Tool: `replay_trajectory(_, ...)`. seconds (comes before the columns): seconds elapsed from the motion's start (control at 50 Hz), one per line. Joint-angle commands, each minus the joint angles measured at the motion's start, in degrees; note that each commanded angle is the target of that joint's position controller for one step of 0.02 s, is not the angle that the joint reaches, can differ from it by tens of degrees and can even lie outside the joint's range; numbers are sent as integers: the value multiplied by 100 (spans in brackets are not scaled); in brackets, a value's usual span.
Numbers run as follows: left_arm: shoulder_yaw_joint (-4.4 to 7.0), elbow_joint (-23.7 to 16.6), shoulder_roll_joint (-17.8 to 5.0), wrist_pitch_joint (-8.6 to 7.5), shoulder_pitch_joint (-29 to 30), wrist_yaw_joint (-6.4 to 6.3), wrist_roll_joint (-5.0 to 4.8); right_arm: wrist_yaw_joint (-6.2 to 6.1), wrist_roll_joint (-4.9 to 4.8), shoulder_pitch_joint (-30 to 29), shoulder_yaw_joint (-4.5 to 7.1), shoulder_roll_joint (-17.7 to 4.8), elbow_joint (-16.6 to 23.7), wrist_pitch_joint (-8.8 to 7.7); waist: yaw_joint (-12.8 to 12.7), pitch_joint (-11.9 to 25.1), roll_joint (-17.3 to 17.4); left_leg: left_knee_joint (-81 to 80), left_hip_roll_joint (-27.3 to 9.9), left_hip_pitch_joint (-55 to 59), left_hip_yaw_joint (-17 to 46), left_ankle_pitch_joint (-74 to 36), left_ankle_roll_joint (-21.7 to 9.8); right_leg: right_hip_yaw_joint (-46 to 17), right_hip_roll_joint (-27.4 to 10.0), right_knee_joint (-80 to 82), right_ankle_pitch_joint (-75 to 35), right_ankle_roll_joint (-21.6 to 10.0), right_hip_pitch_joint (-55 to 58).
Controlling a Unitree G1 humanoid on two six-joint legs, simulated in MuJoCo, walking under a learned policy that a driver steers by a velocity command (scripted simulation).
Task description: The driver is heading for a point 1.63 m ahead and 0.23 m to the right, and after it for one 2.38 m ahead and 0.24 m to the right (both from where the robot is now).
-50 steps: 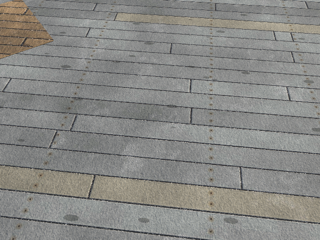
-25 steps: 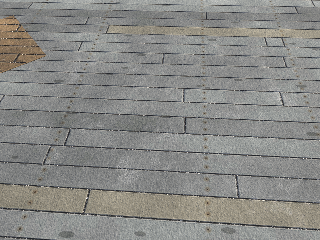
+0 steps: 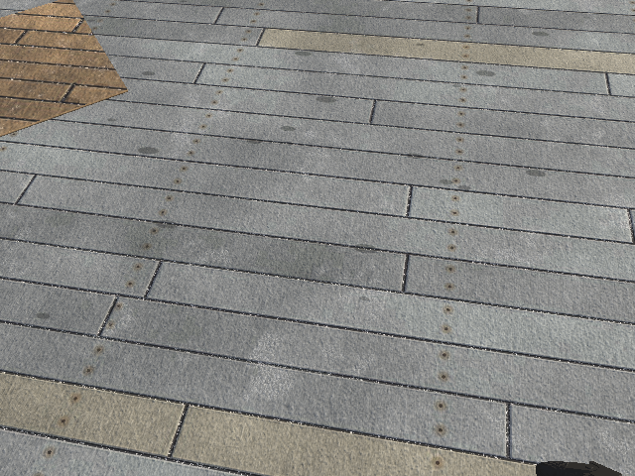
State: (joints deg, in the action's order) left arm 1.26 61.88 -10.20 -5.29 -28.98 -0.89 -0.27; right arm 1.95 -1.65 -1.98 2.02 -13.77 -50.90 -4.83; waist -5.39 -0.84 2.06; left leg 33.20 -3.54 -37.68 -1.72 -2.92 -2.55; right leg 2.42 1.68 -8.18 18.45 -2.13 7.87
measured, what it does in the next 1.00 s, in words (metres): walks ahead: left foot, then right foot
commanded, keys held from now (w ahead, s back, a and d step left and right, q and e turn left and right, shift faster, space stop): w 0.48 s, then no key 0.52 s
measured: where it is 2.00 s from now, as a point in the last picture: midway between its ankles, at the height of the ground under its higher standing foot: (379, 459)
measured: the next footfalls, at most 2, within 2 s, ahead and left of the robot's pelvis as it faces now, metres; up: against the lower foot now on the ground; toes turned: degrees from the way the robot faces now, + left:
left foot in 0.10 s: +0.26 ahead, +0.12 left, +0.00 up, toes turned +2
right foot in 0.60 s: +0.56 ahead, -0.12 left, +0.00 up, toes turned -3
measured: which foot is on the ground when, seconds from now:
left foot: up 0.00-0.08, down 0.10-0.60, up 0.62-0.94, down 0.96-1.00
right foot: down 0.00-0.12, up 0.14-0.58, down 0.60-1.00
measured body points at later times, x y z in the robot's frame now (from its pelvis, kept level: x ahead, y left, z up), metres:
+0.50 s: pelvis +0.30 +0.02 +0.01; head +0.33 +0.01 +0.46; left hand +0.49 +0.26 -0.10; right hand +0.28 -0.25 -0.14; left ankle +0.22 +0.12 -0.74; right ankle +0.50 -0.14 -0.69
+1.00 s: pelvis +0.48 -0.03 +0.00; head +0.49 -0.03 +0.45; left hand +0.58 +0.21 -0.14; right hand +0.55 -0.29 -0.14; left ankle +0.51 +0.11 -0.74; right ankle +0.52 -0.12 -0.74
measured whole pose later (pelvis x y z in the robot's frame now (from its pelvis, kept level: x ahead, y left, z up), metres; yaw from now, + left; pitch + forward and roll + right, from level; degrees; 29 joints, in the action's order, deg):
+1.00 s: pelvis +0.48 -0.03 +0.00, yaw +0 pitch +1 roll -2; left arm 1.3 55.5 -12.0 -2.5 -9.0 -0.1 0.8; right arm -2.5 0.8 10.3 2.4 -13.0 -57.3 0.6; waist 0.4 0.3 1.1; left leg 30.2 -4.3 -17.5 1.7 13.2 1.6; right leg 5.0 2.9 -25.7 10.1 -3.1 -16.5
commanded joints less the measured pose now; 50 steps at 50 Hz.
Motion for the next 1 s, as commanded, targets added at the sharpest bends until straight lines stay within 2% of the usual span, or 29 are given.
replay_trajectory(0.02, 230, -100, -1020, 31, -255, -44, -39, 105, -21, -910, 30, -327, 629, -146, 214, -716, -720, -389, 151, -11, -96, 178, -200, -488, -1598, -94, -3256, -646, -177)
replay_trajectory(0.06, 296, -175, -1188, 91, -84, -56, -6, 102, -5, -338, 167, -625, 538, -169, 611, -160, -978, -359, 474, 946, -287, 578, -391, -419, -1642, -916, -5374, -535, 121)
replay_trajectory(0.08, 300, -220, -1195, 146, 34, -54, 24, 67, -22, 553, 299, -858, 292, -161, 1066, 393, -1060, -397, 664, 2048, -414, 581, -551, -268, -1493, -1905, -6199, -429, 6)
replay_trajectory(0.1, 267, -338, -1162, 153, 196, -34, 58, 5, -9, 1636, 424, -1118, -2, -129, 1550, 1044, -1045, -227, 293, 3803, 1, 435, -797, -218, -1302, -3216, -5692, -269, -1003)
replay_trajectory(0.12, 103, -470, -544, 68, -319, 47, 69, -55, 180, 2622, 558, -1631, -189, -79, 1421, 2108, 150, -270, -1306, 6271, 2464, 1307, -1653, -54, -469, -5543, -3074, 79, -3359)
replay_trajectory(0.14, 6, -344, -297, -109, -431, 111, -23, -55, 148, 2700, 450, -1358, -283, -31, 1318, 2777, 1015, -1401, -2035, 6696, 4612, 1905, -2062, -786, 229, -6998, 1223, 134, -4281)
replay_trajectory(0.16, 161, -543, -809, -241, 136, 133, -199, -42, 76, 2150, 340, -1012, -248, -41, 1277, 1817, 793, -1623, -1732, 5930, 3970, 2127, -1720, -1072, -169, -7452, 1112, -16, -4896)
replay_trajectory(0.18, 199, -725, -992, -302, 684, 108, -286, -46, 70, 1596, 268, -762, -119, -66, 1104, 1021, 397, -1753, -1530, 4878, 2987, 1742, -1482, -846, -485, -7328, 658, -97, -4980)
replay_trajectory(0.2, 233, -794, -974, -297, 939, 48, -245, -5, 125, 1186, 210, -592, -80, -121, 853, 528, -110, -1981, -1310, 3856, 2348, 1222, -1321, -711, -742, -6894, 214, -106, -4743)
replay_trajectory(0.22, 300, -793, -960, -223, 931, -3, -151, 21, 186, 981, 151, -406, -76, -175, 618, 335, -95, -2156, -1069, 3188, 1867, 889, -1179, -719, -943, -6533, -39, -117, -4339)
replay_trajectory(0.26, 270, -778, -606, -57, 642, -32, -111, 42, 192, 997, 136, -390, -187, -193, 371, 168, 119, -2495, -913, 2488, 1466, 863, -1214, -698, -1072, -6173, -133, -84, -3922)
replay_trajectory(0.3, 280, -936, -619, 27, 894, -52, -79, -19, 176, 1181, 166, -577, -305, -216, 316, -90, 141, -2734, -873, 2179, 1169, 710, -1287, -613, -1157, -5700, -387, 35, -4127)
replay_trajectory(0.36, 295, -1238, -733, 16, 1669, -33, 9, -155, 170, 1503, 208, -785, -383, -190, 475, -240, 41, -2818, -777, 2360, 867, 453, -1219, -527, -1188, -4539, -1441, 196, -4605)
replay_trajectory(0.42, 223, -1430, -614, -36, 2396, 49, -19, -214, 107, 1820, 220, -888, -427, -147, 710, -281, 33, -2774, -561, 2458, 469, 316, -982, -255, -911, -3189, -2347, 207, -4249)
replay_trajectory(0.5, 181, -1674, -683, -56, 3067, 175, -74, -231, 38, 2312, 247, -961, -616, -57, 929, -411, 36, -2416, -827, 3272, 521, 248, -881, -247, -724, -2399, -2297, 141, -4302)
replay_trajectory(0.56, 268, -1684, -929, -117, 2748, 254, 0, -273, 77, 2255, 276, -1028, -656, 93, 634, -59, 224, -1521, -944, 3855, 525, -1305, -586, -207, -464, -2031, -1907, -93, -3697)
replay_trajectory(0.6, 473, -1286, -1425, -160, 1439, 228, 92, -293, 121, 2185, 210, -877, -566, 146, 56, 830, 25, 184, -361, 3499, 175, -1784, -179, -167, -464, -1859, -3429, -387, -1766)
replay_trajectory(0.62, 545, -1188, -1896, -135, 785, 198, 228, -266, 288, 2708, 50, -420, -491, 94, 156, 1806, -1028, 2135, 203, 1875, -53, 674, 155, -1588, -1836, -2413, -5475, -1026, 391)
replay_trajectory(0.64, 502, -1116, -1834, -54, 605, 234, 153, -215, 179, 3427, -74, -56, -726, 25, 275, 2711, -1984, 3688, 853, 739, 426, 4263, 374, -3252, -2802, -1997, -5817, -1869, 1423)
replay_trajectory(0.66, 414, -1177, -1468, 5, 707, 258, 55, -202, 36, 3129, 98, -712, -778, 11, 137, 2558, -1189, 4172, 588, 575, 979, 4185, 330, -3014, -2484, -1750, -4925, -1661, 876)
replay_trajectory(0.68, 349, -1279, -1310, 24, 1311, 235, 16, -230, -56, 2529, 140, -820, -593, 36, 252, 1663, -934, 4109, 321, 203, 721, 3808, 304, -2298, -2252, -1577, -4482, -1403, 57)
replay_trajectory(0.7, 268, -1353, -1113, 30, 1797, 218, 45, -294, -3, 2155, 146, -761, -538, 104, 386, 1130, -515, 3797, 63, 278, 551, 3416, 344, -1808, -1971, -1327, -4207, -1244, -793)
replay_trajectory(0.72, 216, -1372, -945, 16, 2096, 208, 101, -354, 72, 2074, 169, -681, -517, 198, 573, 861, -512, 3371, -153, 682, 585, 3070, 361, -1495, -1814, -1132, -4056, -1142, -1544)
replay_trajectory(0.76, 179, -1298, -830, 1, 2329, 224, 228, -399, 127, 2323, 137, -396, -602, 359, 847, 771, -738, 2701, -199, 1590, 485, 2699, 394, -999, -1527, -862, -4036, -1100, -2424)
replay_trajectory(0.8, 189, -1233, -902, -5, 2404, 193, 252, -451, 148, 2307, 104, -261, -599, 417, 928, 783, -826, 1835, -141, 1924, 384, 2538, 429, -704, -1408, -797, -4136, -1153, -2644)
replay_trajectory(0.86, 214, -1127, -1049, 85, 2315, 108, 166, -473, 181, 1983, 117, -389, -545, 507, 797, 905, -839, 925, -95, 2262, 330, 1908, 442, -746, -1417, -647, -2835, -1135, -2582)
replay_trajectory(0.94, 143, -990, -904, 228, 2305, 48, 59, -450, 245, 1696, 152, -421, -561, 558, 815, 361, -711, -358, 17, 2828, 178, 1194, 253, -847, -1135, -517, 222, -726, -3033)
replay_trajectory(0.98, 91, -851, -748, 246, 1994, 52, 100, -463, 315, 1643, 167, -637, -513, 521, 682, 66, -341, -928, -392, 2952, 601, 663, 56, -752, -793, -812, 759, -282, -3120)
replay_trajectory(1.0, 126, -817, -768, 260, 1622, 42, 106, -476, 195, 1480, 260, -1030, -561, 508, 304, -71, 351, -839, -394, 2637, 613, 1085, -84, -422, -397, -864, 530, -127, -3028)
Velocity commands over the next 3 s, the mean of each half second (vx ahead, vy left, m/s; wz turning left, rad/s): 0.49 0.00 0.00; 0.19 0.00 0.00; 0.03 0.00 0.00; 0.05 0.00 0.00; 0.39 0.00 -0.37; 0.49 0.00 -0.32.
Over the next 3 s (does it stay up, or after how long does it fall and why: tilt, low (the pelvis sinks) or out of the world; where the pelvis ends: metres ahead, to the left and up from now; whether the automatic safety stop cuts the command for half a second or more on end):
stays up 0.97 -0.09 0.01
